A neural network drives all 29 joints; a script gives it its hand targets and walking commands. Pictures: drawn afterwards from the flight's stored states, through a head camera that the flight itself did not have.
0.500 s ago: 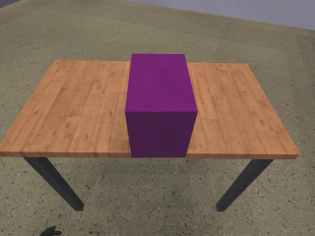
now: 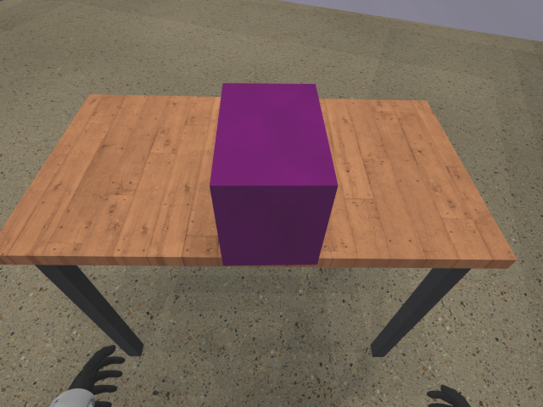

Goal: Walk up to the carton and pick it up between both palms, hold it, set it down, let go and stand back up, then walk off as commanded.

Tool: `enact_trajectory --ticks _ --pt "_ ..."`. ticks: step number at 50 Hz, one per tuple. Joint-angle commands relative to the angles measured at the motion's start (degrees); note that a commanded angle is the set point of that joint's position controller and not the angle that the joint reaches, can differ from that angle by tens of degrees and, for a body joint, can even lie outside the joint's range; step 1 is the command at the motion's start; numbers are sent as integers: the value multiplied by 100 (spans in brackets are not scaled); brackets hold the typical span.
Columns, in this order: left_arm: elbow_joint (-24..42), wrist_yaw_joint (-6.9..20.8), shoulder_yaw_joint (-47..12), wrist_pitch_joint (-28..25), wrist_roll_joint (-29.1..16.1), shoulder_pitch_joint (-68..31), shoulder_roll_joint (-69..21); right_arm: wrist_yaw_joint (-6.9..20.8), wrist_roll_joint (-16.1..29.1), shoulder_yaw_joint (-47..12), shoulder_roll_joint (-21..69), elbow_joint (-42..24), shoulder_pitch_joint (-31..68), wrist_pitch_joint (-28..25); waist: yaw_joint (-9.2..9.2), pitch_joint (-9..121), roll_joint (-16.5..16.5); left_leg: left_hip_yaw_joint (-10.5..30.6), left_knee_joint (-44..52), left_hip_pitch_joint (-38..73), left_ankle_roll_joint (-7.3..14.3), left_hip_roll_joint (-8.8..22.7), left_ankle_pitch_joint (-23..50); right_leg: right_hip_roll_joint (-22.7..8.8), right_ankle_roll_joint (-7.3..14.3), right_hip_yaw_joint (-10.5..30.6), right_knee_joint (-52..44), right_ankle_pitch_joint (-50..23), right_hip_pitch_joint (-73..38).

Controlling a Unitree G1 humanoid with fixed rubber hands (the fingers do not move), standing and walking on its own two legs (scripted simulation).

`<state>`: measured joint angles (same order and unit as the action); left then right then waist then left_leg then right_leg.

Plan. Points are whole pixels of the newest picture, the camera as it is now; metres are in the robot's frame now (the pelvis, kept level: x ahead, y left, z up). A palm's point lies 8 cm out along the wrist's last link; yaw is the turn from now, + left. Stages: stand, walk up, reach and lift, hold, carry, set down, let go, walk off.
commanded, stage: reach and lift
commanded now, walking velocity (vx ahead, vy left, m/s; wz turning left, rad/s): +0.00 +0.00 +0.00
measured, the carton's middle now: (269, 173) +0.50 +0.01 +0.06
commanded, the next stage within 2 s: none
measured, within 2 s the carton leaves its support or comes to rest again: neither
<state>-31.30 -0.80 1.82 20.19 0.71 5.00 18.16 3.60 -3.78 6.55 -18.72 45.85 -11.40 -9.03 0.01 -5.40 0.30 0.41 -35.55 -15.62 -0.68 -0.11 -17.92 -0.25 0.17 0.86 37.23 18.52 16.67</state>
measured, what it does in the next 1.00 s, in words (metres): stands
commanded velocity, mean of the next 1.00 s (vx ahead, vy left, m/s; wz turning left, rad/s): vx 0.00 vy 0.00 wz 0.00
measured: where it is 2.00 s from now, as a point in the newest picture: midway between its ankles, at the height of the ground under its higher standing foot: outside the picture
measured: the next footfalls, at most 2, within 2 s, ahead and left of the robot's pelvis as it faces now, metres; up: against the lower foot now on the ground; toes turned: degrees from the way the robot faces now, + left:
none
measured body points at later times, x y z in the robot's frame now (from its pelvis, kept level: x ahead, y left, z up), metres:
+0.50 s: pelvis -0.03 +0.00 +0.01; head -0.03 +0.00 +0.46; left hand +0.14 +0.25 -0.05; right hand +0.15 -0.25 -0.04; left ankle +0.01 +0.13 -0.73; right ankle +0.02 -0.12 -0.72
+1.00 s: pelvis -0.03 -0.01 +0.02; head -0.03 -0.01 +0.47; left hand +0.18 +0.22 +0.02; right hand +0.19 -0.22 +0.03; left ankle +0.01 +0.13 -0.72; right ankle +0.02 -0.12 -0.73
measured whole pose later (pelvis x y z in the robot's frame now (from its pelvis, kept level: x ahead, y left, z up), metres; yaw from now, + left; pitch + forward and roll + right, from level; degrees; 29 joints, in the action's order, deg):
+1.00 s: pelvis -0.03 -0.01 +0.02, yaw +0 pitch -6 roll +1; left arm -1.6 -3.8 -1.5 14.7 -8.7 15.4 15.7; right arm -0.9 4.6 1.9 -8.7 -1.0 -16.9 8.2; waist 0.0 -5.1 0.5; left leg 0.4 -21.9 -7.5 -1.2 0.2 -8.9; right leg -0.1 0.7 0.7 25.6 10.7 9.5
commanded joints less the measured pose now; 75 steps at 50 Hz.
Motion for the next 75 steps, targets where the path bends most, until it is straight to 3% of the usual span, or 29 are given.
enact_trajectory --ticks 1,2,6,12,13,14,22,24,27,29,31,33,40,41,42,45,46,48,51,55,56,61,64,65,67,69,71,72,75 --pt "1610 -101 490 -196 173 188 709 -88 281 282 -928 -802 251 -293 -12 1299 292 -395 726 1337 -20 188 2109 166 190 -406 -933 -2640 -894" --pt "2001 -129 589 -257 177 306 636 -63 414 283 -880 -963 73 -326 -15 1420 128 -336 869 1477 -84 201 2362 182 195 -399 -1094 -2640 -1085" --pt "1735 -136 481 -346 103 429 611 -65 407 159 -808 -1402 22 -256 4 1141 530 -436 1080 1602 -32 39 2281 176 58 -306 -1361 -2806 -956" --pt "2321 -192 496 -669 50 261 553 -47 460 -32 -349 -1925 -306 -60 -59 919 242 -570 1571 1343 61 -8 1691 73 24 -134 -1660 -1954 -1302" --pt "2414 -207 380 -677 58 275 398 -46 501 -74 -275 -1776 -480 -1 47 790 86 -564 1707 1385 41 68 1602 97 92 -107 -1752 -1752 -1286" --pt "2370 -216 323 -726 -3 354 440 -37 522 -146 -189 -1989 -448 38 -55 795 236 -587 1766 1463 78 54 1464 68 81 -68 -1793 -1578 -1240" --pt "2878 -308 23 -1074 -478 290 434 -166 403 97 32 -2977 -491 388 76 700 99 -605 2280 405 217 112 317 108 25 -114 -1729 -824 -1929" --pt "3097 -337 108 -1170 -504 184 444 -210 430 91 56 -3307 -374 418 -87 832 -186 -614 2499 -171 317 260 37 209 -52 -167 -1506 -887 -2459" --pt "3054 -369 -7 -1157 -578 240 357 -205 509 39 159 -3646 -312 574 30 757 -256 -605 2549 -470 351 239 -272 186 -42 -118 -1507 -695 -2537" --pt "3179 -409 -48 -1155 -548 239 224 -187 564 86 49 -3790 -279 692 34 835 -619 -481 2840 -922 427 436 -701 370 -86 -257 -1229 -843 -3095" --pt "3120 -375 69 -1192 -611 259 344 -245 552 -102 237 -4302 -157 763 -213 861 -128 -621 2670 -915 485 288 -363 292 -137 -128 -1338 -785 -3070" --pt "3311 -371 31 -1200 -670 58 367 -287 616 -188 432 -4460 -225 869 -152 865 12 -622 2598 -484 493 228 -369 194 -107 7 -1561 -544 -2656" --pt "3854 -379 97 -1040 -941 284 368 -427 800 -260 577 -4929 -456 1246 -273 774 -1 -670 2424 367 304 25 115 -6 -33 87 -1994 -132 -1876" --pt "3734 -365 130 -940 -1052 376 451 -472 828 -252 581 -5080 -385 1342 -231 664 444 -634 2347 711 303 -63 276 -80 -73 147 -2191 32 -1473" --pt "4035 -291 201 -923 -1095 139 531 -555 961 -515 790 -5469 -414 1399 -383 647 603 -645 2154 1074 307 -157 309 -296 49 311 -2424 470 -1003" --pt "4434 -384 83 -805 -1139 250 386 -573 1053 -480 789 -5789 -596 1472 -292 789 156 -456 2196 1272 138 -73 431 -184 83 160 -2304 94 -667" --pt "4600 -417 -29 -815 -1143 274 274 -551 1136 -474 768 -5655 -549 1507 -387 735 -116 -430 2244 1376 54 -20 421 -124 147 100 -2309 88 -636" --pt "4787 -432 -33 -752 -1180 333 323 -613 1096 -530 733 -5986 -650 1533 -399 815 96 -419 2296 1184 82 58 416 -40 49 110 -2231 -102 -928" --pt "5132 -473 -60 -691 -1268 701 195 -685 1292 -581 880 -6407 -747 1497 -537 1120 -90 -431 2212 1181 59 -20 1116 -20 24 171 -2187 -748 -1156" --pt "5447 -407 -36 -696 -1287 899 120 -827 1352 -738 887 -6714 -1007 1443 -451 1220 147 -348 2007 1650 -11 25 1761 77 10 121 -2179 -1263 -961" --pt "5518 -387 -31 -686 -1264 722 96 -837 1453 -873 988 -6762 -904 1443 -501 1286 -54 -342 1987 1673 -29 -5 1954 39 21 185 -2200 -1417 -1027" --pt "6108 -437 -64 -816 -1371 735 55 -910 1549 -770 883 -7206 -812 1335 -541 1400 -54 -290 2004 1605 -43 95 1759 78 67 120 -2185 -1041 -892" --pt "6266 -393 -168 -775 -1428 1014 -105 -948 1551 -925 928 -7234 -1037 1366 -521 1231 -1 -285 1925 1687 -53 73 2333 130 55 167 -2192 -1771 -974" --pt "6337 -388 -177 -753 -1398 855 -149 -973 1634 -741 777 -7204 -783 1356 -391 1330 -98 -215 1917 1789 -119 145 2252 136 132 70 -2203 -1574 -985" --pt "6008 -383 2 -671 -1323 659 -105 -1003 1648 -864 927 -7130 -688 1466 -537 1291 -138 -253 2010 1724 -87 109 1994 106 124 180 -2246 -1354 -1026" --pt "6091 -480 -67 -574 -1200 227 -118 -922 1694 -708 884 -7050 -186 1555 -455 1261 -422 -211 2080 1589 -124 165 1554 101 211 178 -2257 -897 -867" --pt "5966 -515 -192 -443 -1364 -151 -152 -942 1550 -507 778 -7085 159 1627 -358 1121 -164 -233 2247 1493 -85 211 1157 92 171 160 -2342 -614 -751" --pt "6036 -530 -80 -372 -1405 -79 -100 -992 1586 -680 820 -7331 104 1667 -508 1129 -21 -292 2248 1387 -18 136 1076 60 104 226 -2339 -517 -892" --pt "6224 -572 -77 -152 -1400 -772 -91 -997 1487 -458 694 -7305 607 1779 -447 1257 -129 -331 2297 1363 5 169 939 90 128 148 -2273 -543 -817"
